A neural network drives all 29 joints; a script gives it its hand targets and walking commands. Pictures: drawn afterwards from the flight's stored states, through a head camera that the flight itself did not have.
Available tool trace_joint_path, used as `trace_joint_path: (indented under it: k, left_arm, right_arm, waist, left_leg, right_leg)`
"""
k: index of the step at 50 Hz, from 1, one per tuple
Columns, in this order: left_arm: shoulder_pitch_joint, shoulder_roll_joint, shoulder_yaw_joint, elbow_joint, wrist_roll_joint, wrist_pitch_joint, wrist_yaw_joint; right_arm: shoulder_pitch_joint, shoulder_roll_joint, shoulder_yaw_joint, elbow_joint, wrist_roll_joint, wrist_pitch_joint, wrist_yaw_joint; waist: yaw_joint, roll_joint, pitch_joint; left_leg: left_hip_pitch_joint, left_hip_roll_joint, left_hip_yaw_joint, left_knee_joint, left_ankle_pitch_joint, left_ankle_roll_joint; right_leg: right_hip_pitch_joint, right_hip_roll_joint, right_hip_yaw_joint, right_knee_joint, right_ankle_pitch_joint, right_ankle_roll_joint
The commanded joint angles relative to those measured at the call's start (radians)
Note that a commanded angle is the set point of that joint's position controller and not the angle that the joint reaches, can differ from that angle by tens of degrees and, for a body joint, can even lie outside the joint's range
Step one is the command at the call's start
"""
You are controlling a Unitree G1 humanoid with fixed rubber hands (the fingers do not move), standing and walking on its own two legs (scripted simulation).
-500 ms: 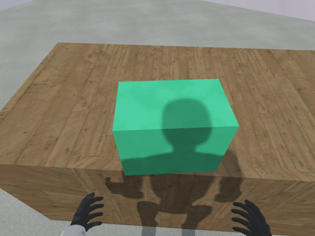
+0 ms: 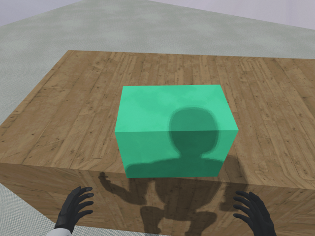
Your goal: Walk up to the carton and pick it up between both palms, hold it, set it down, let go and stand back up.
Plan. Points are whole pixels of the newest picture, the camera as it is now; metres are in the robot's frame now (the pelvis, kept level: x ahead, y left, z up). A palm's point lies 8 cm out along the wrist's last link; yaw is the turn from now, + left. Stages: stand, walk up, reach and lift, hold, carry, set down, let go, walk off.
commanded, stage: reach and lift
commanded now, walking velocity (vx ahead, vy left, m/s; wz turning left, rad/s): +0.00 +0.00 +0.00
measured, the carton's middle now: (171, 132) +0.40 +0.02 +0.04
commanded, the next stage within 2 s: none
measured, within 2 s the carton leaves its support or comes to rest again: neither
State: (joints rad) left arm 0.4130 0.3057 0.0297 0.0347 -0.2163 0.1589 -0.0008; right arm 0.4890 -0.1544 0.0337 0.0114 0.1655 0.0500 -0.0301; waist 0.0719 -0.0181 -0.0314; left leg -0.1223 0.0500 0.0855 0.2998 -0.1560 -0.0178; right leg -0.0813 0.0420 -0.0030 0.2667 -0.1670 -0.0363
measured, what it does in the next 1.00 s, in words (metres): stands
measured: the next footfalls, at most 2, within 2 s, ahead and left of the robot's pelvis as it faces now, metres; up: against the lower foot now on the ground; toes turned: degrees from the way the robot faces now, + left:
none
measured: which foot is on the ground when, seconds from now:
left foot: down 0.00-1.00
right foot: down 0.00-1.00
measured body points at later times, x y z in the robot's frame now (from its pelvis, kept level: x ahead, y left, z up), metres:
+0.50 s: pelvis +0.01 +0.00 +0.00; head -0.01 +0.01 +0.45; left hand +0.21 +0.27 +0.04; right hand +0.23 -0.19 +0.04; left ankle +0.00 +0.13 -0.75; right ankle -0.01 -0.10 -0.75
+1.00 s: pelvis +0.01 +0.00 +0.00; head +0.00 +0.01 +0.45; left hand +0.28 +0.27 +0.09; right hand +0.31 -0.19 +0.09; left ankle +0.00 +0.13 -0.75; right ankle -0.01 -0.10 -0.75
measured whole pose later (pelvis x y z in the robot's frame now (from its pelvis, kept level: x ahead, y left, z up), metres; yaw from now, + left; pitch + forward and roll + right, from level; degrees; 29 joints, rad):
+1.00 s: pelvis +0.01 +0.00 +0.00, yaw +2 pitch -2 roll -1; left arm -0.02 0.36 0.14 -0.04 -0.29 0.42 -0.03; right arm 0.01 -0.31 0.01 -0.04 0.35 0.29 -0.11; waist 0.03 -0.01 -0.01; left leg -0.10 0.04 0.05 0.29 -0.16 -0.01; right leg -0.02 0.04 -0.02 0.19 -0.15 -0.03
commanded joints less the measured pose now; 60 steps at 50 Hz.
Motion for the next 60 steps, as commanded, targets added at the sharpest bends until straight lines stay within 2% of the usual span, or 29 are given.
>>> trace_joint_path:
  k: [1,6,19,25,31,35,45,52,60]
  left_arm:
    - [-0.072,0.133,0.054,-0.178,-0.022,-0.060,0.003]
    - [-0.110,0.152,0.057,-0.192,-0.046,-0.076,0.007]
    - [-0.175,0.173,0.075,-0.182,-0.077,-0.142,-0.017]
    - [-0.286,0.192,0.086,-0.253,-0.090,-0.032,-0.007]
    - [-0.324,0.190,0.131,-0.256,-0.068,0.050,-0.024]
    - [-0.379,0.183,0.153,-0.263,-0.060,0.102,-0.041]
    - [-0.585,0.202,0.173,-0.260,-0.077,0.203,-0.036]
    - [-0.751,0.227,0.190,-0.201,-0.083,0.272,-0.024]
    - [-0.962,0.254,0.201,-0.109,-0.080,0.343,-0.014]
  right_arm:
    - [-0.056,-0.079,-0.039,-0.170,0.008,-0.043,-0.005]
    - [-0.087,-0.086,-0.044,-0.181,0.023,-0.040,-0.009]
    - [-0.150,-0.139,-0.039,-0.225,0.073,-0.083,-0.033]
    - [-0.269,-0.172,-0.056,-0.252,0.094,0.009,-0.036]
    - [-0.321,-0.202,-0.053,-0.257,0.130,0.067,-0.054]
    - [-0.384,-0.225,-0.051,-0.262,0.158,0.103,-0.070]
    - [-0.619,-0.270,-0.084,-0.231,0.186,0.186,-0.076]
    - [-0.823,-0.292,-0.094,-0.143,0.195,0.239,-0.074]
    - [-1.063,-0.323,-0.101,-0.013,0.209,0.296,-0.076]
  waist:
    - [0.002,0.045,0.027]
    - [-0.005,0.049,0.023]
    - [-0.004,0.056,-0.005]
    - [-0.019,0.056,-0.028]
    - [-0.016,0.049,-0.093]
    - [-0.024,0.046,-0.106]
    - [-0.045,0.047,-0.124]
    - [-0.048,0.043,-0.171]
    - [-0.056,0.038,-0.254]
  left_leg:
    - [0.051,-0.010,-0.002,-0.015,0.139,-0.021]
    - [0.045,-0.008,-0.009,-0.014,0.114,-0.016]
    - [0.059,-0.013,-0.028,0.005,0.220,-0.030]
    - [0.057,-0.006,-0.038,-0.017,0.185,-0.023]
    - [0.086,-0.022,-0.049,-0.002,0.328,-0.019]
    - [0.107,-0.029,-0.058,0.000,0.380,-0.025]
    - [0.122,-0.024,-0.063,-0.010,0.305,-0.025]
    - [0.101,-0.027,-0.058,-0.016,0.239,-0.009]
    - [0.089,-0.032,-0.061,-0.011,0.228,0.011]
  right_leg:
    - [-0.118,-0.046,0.043,-0.086,-0.054,0.020]
    - [-0.114,-0.052,0.042,-0.081,-0.064,0.023]
    - [-0.034,-0.041,0.033,-0.073,0.055,0.017]
    - [-0.035,-0.043,0.037,-0.087,0.048,0.018]
    - [0.057,-0.040,0.050,-0.076,0.244,0.023]
    - [0.086,-0.039,0.052,-0.082,0.309,0.021]
    - [0.055,-0.033,0.042,-0.087,0.248,0.016]
    - [0.052,-0.035,0.042,-0.068,0.223,0.024]
    - [0.054,-0.030,0.037,-0.041,0.243,0.031]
